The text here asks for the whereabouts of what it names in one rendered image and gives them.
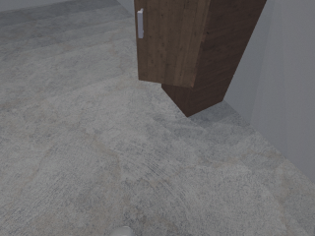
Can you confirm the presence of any handle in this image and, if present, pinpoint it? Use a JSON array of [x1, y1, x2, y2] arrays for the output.
[[137, 8, 144, 38]]

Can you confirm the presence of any cupboard door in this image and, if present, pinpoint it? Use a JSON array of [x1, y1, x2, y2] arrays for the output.
[[134, 0, 211, 88]]

